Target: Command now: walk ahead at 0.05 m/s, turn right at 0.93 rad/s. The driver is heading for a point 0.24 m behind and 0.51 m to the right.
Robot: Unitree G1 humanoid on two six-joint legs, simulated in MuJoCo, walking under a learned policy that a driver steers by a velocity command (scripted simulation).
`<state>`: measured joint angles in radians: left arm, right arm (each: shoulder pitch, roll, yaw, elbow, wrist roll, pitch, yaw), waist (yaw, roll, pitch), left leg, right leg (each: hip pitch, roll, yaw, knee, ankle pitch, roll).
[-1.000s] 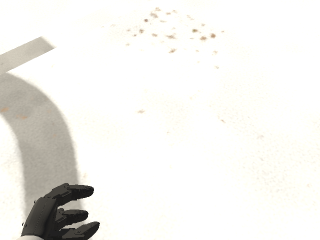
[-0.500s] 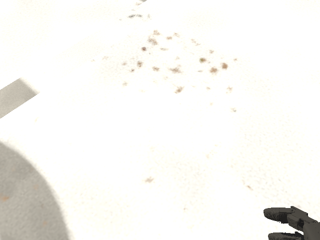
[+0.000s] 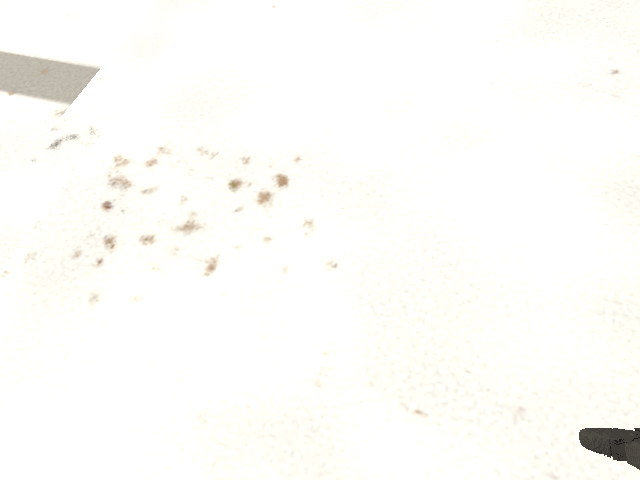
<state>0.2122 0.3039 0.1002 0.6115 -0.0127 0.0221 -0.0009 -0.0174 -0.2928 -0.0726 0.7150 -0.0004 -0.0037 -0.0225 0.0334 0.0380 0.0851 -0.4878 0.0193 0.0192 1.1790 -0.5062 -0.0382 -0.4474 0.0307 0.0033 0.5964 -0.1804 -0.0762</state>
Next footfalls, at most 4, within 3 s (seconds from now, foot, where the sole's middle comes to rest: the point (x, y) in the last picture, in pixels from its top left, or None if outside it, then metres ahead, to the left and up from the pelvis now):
0.30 left None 0.16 0.13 -0.76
0.82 right None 0.12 -0.25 -0.76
1.24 left None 0.49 -0.59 -0.76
1.66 right None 0.29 -0.90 -0.76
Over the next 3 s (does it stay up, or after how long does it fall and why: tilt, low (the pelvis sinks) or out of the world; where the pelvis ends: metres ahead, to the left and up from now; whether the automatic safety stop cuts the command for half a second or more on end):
stays up -0.08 -1.41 -0.13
